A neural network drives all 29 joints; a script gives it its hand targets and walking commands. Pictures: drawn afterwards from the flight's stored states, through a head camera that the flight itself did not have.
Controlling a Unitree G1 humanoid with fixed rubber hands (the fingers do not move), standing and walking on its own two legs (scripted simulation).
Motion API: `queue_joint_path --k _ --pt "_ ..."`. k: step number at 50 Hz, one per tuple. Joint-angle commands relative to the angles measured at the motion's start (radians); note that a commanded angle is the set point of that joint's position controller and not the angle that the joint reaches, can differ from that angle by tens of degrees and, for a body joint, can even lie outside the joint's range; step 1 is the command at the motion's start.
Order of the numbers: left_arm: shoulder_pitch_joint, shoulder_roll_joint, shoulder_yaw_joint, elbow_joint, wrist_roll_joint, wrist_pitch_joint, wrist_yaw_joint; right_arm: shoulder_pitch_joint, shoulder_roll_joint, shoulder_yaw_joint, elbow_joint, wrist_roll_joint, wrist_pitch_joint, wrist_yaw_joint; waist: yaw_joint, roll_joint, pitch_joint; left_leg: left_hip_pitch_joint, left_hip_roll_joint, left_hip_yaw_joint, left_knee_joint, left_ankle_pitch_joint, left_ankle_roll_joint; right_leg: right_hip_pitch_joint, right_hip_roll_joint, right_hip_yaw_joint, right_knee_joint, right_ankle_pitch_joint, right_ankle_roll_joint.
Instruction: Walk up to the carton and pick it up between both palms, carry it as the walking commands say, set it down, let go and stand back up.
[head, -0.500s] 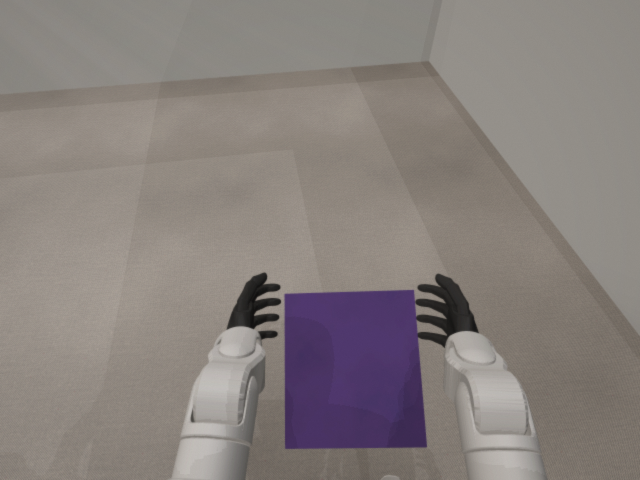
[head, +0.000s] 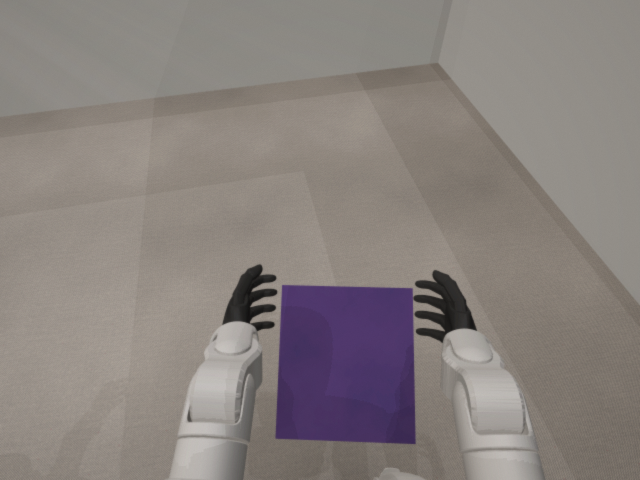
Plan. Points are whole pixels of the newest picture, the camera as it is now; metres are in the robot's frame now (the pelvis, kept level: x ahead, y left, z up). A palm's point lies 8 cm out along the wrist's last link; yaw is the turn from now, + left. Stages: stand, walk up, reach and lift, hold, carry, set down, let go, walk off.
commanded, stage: carry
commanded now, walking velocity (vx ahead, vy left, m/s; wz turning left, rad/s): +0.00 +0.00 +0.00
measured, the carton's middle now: (343, 354) +0.32 +0.00 -0.09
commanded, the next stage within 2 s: none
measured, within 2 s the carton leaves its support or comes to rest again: neither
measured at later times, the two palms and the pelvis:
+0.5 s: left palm (181, 253) +0.41 +0.23 +0.04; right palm (365, 225) +0.45 -0.03 +0.05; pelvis +0.13 +0.06 +0.01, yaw +5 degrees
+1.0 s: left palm (182, 255) +0.40 +0.22 +0.05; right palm (375, 242) +0.42 -0.04 +0.06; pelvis +0.11 +0.07 +0.01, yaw +4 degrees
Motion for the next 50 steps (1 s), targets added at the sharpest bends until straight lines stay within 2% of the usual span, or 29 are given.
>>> queue_joint_path --k 1,2,3,4,6,8,9,10,11,13,15,17,19,20,21,23,26,30,32,34,36,39,40,42,44,45,46,48,50 --pt "-0.282 -0.962 -0.540 -0.116 -0.228 -0.024 -0.258 -0.415 0.906 0.612 -0.171 0.315 -0.030 0.259 0.031 0.085 -0.447 0.057 0.128 -0.036 0.267 1.664 -0.171 0.514 0.058 -0.074 -0.516 0.516 -0.050" --pt "-0.261 -0.925 -0.503 -0.085 -0.210 -0.021 -0.255 -0.435 0.897 0.576 -0.123 0.306 -0.022 0.260 0.078 -0.090 -0.521 -0.159 0.104 -0.019 0.637 1.026 -0.198 0.781 -0.165 0.124 -0.569 1.044 -0.176" --pt "-0.244 -0.909 -0.471 -0.018 -0.203 -0.013 -0.252 -0.409 0.897 0.551 -0.069 0.291 -0.017 0.264 0.048 -0.233 -0.636 -0.390 0.011 -0.049 0.853 -0.104 -0.204 1.040 -0.477 0.434 -0.408 1.789 -0.315" --pt "-0.258 -0.901 -0.436 0.000 -0.181 -0.020 -0.241 -0.450 0.889 0.531 -0.052 0.294 -0.027 0.268 0.047 -0.164 -0.600 -0.424 -0.004 -0.122 0.978 -0.124 -0.178 0.962 -0.525 0.459 -0.427 1.798 -0.337" --pt "-0.196 -0.965 -0.472 -0.025 -0.187 -0.031 -0.250 -0.566 0.891 0.642 -0.260 0.360 -0.044 0.279 0.049 -0.155 -0.536 -0.422 0.071 -0.257 0.869 -0.056 -0.092 0.777 -0.504 0.489 -0.475 1.286 -0.353" --pt "-0.361 -0.981 -0.445 0.046 -0.173 -0.020 -0.259 -0.645 0.927 0.576 -0.125 0.313 -0.043 0.275 0.038 -0.096 -0.376 -0.345 0.127 -0.229 0.603 -0.065 -0.095 0.474 -0.422 0.321 -0.522 0.964 -0.270" --pt "-0.465 -0.963 -0.484 -0.044 -0.200 -0.034 -0.266 -0.566 0.949 0.536 -0.063 0.274 -0.045 0.274 0.032 -0.071 -0.366 -0.309 0.111 -0.153 0.514 -0.046 -0.103 0.435 -0.402 0.248 -0.538 0.951 -0.251" --pt "-0.466 -0.944 -0.477 -0.025 -0.191 -0.023 -0.271 -0.498 0.946 0.499 0.013 0.235 -0.035 0.260 0.028 0.004 -0.335 -0.267 0.075 -0.083 0.432 -0.085 -0.104 0.380 -0.409 0.246 -0.545 0.937 -0.264" --pt "-0.485 -0.962 -0.505 -0.034 -0.212 -0.029 -0.280 -0.383 0.974 0.469 0.103 0.196 -0.033 0.264 0.030 -0.019 -0.354 -0.187 0.078 -0.084 0.408 -0.031 -0.105 0.309 -0.408 0.263 -0.580 0.876 -0.260" --pt "-0.513 -0.960 -0.489 0.067 -0.198 -0.025 -0.287 -0.457 0.975 0.434 0.135 0.190 -0.049 0.258 0.010 0.031 -0.361 -0.127 0.064 -0.052 0.189 -0.045 -0.095 0.312 -0.378 0.253 -0.566 0.755 -0.188" --pt "-0.461 -0.974 -0.550 -0.001 -0.236 -0.042 -0.305 -0.430 1.016 0.481 0.051 0.196 -0.070 0.257 -0.003 0.025 -0.473 0.030 0.102 -0.093 0.011 0.287 -0.065 0.292 -0.322 0.167 -0.506 0.565 -0.104" --pt "-0.566 -0.996 -0.528 0.034 -0.258 -0.042 -0.319 -0.531 1.013 0.439 0.089 0.171 -0.075 0.245 0.015 0.091 -0.519 -0.031 0.282 -0.308 -0.027 0.718 0.000 0.356 -0.210 0.110 -0.418 0.316 0.002" --pt "-0.601 -0.983 -0.511 0.047 -0.253 -0.052 -0.325 -0.554 1.047 0.435 0.146 0.161 -0.078 0.246 0.014 0.000 -0.484 -0.100 0.269 -0.230 0.023 0.834 -0.020 0.465 -0.213 0.113 -0.447 0.429 -0.001" --pt "-0.581 -1.022 -0.548 0.006 -0.284 -0.056 -0.331 -0.589 1.051 0.477 0.025 0.201 -0.088 0.251 0.012 0.003 -0.539 -0.091 0.235 -0.174 0.061 0.815 -0.045 0.512 -0.235 0.118 -0.411 0.597 -0.014" --pt "-0.554 -1.051 -0.554 0.004 -0.293 -0.054 -0.328 -0.543 1.088 0.490 0.043 0.197 -0.073 0.248 0.011 -0.096 -0.532 -0.083 0.202 -0.155 0.058 0.771 -0.063 0.516 -0.249 0.100 -0.392 0.803 -0.016" --pt "-0.490 -1.021 -0.524 0.056 -0.271 -0.025 -0.328 -0.477 1.062 0.490 0.075 0.206 -0.051 0.246 0.005 -0.081 -0.609 -0.077 0.202 -0.163 0.053 0.719 -0.046 0.585 -0.258 0.108 -0.390 0.726 -0.031" --pt "-0.353 -0.959 -0.507 0.023 -0.251 -0.020 -0.317 -0.333 1.046 0.499 0.101 0.199 -0.036 0.246 0.014 -0.038 -0.583 0.025 0.203 -0.142 0.080 1.047 -0.036 0.483 -0.235 0.074 -0.298 0.844 -0.014" --pt "-0.435 -0.975 -0.470 0.071 -0.231 -0.014 -0.316 -0.492 1.040 0.508 0.059 0.226 -0.037 0.263 0.018 0.037 -0.486 0.017 0.260 -0.199 0.004 1.292 -0.001 0.398 -0.173 0.057 -0.358 0.399 0.006" --pt "-0.452 -0.968 -0.446 0.129 -0.209 -0.004 -0.318 -0.419 1.037 0.445 0.213 0.195 -0.009 0.272 0.017 -0.007 -0.454 -0.122 0.248 -0.180 -0.023 0.910 -0.030 0.526 -0.216 0.105 -0.419 0.455 -0.018" --pt "-0.494 -0.969 -0.401 0.191 -0.170 -0.018 -0.318 -0.553 1.048 0.462 0.175 0.203 -0.035 0.281 0.008 -0.086 -0.433 -0.190 0.232 -0.173 -0.016 0.733 -0.038 0.573 -0.235 0.099 -0.410 0.567 -0.015" --pt "-0.483 -1.005 -0.436 0.146 -0.202 -0.034 -0.318 -0.507 1.066 0.479 0.156 0.224 -0.037 0.284 0.010 -0.040 -0.433 -0.152 0.204 -0.149 -0.028 0.625 -0.057 0.503 -0.265 0.128 -0.411 0.603 -0.040" --pt "-0.587 -1.027 -0.420 0.162 -0.201 -0.041 -0.322 -0.636 1.093 0.478 0.140 0.235 -0.058 0.289 0.012 -0.012 -0.389 -0.181 0.249 -0.217 -0.099 0.577 -0.027 0.493 -0.220 0.115 -0.447 0.310 -0.019" --pt "-0.568 -1.027 -0.439 0.110 -0.226 -0.045 -0.324 -0.586 1.097 0.493 0.131 0.238 -0.050 0.287 0.012 -0.069 -0.393 -0.205 0.225 -0.205 -0.099 0.523 -0.033 0.484 -0.229 0.118 -0.459 0.297 -0.020" --pt "-0.605 -1.040 -0.431 0.160 -0.218 -0.045 -0.329 -0.619 1.112 0.488 0.162 0.221 -0.049 0.280 0.006 -0.107 -0.390 -0.172 0.208 -0.174 -0.077 0.501 -0.035 0.451 -0.237 0.138 -0.484 0.345 -0.017" --pt "-0.568 -1.038 -0.436 0.216 -0.202 -0.037 -0.331 -0.599 1.095 0.466 0.183 0.202 -0.052 0.277 0.002 0.002 -0.409 -0.197 0.183 -0.163 -0.076 0.435 -0.052 0.496 -0.265 0.144 -0.488 0.368 -0.041" --pt "-0.547 -1.038 -0.442 0.163 -0.209 -0.043 -0.330 -0.570 1.127 0.494 0.176 0.216 -0.048 0.282 0.005 -0.082 -0.418 -0.194 0.182 -0.165 -0.066 0.394 -0.053 0.492 -0.273 0.154 -0.513 0.401 -0.041" --pt "-0.625 -1.033 -0.430 0.154 -0.212 -0.047 -0.331 -0.572 1.130 0.457 0.226 0.211 -0.047 0.292 0.001 -0.024 -0.406 -0.204 0.174 -0.143 -0.059 0.384 -0.065 0.473 -0.266 0.143 -0.512 0.378 -0.041" --pt "-0.603 -1.028 -0.428 0.165 -0.209 -0.046 -0.332 -0.610 1.118 0.468 0.190 0.213 -0.047 0.279 -0.007 -0.093 -0.385 -0.173 0.191 -0.147 -0.040 0.388 -0.064 0.427 -0.285 0.157 -0.529 0.420 -0.037" --pt "-0.593 -1.021 -0.460 0.086 -0.226 -0.046 -0.322 -0.527 1.141 0.481 0.209 0.226 -0.042 0.279 0.005 0.014 -0.443 -0.151 0.188 -0.137 -0.038 0.548 -0.067 0.467 -0.278 0.125 -0.469 0.445 -0.036"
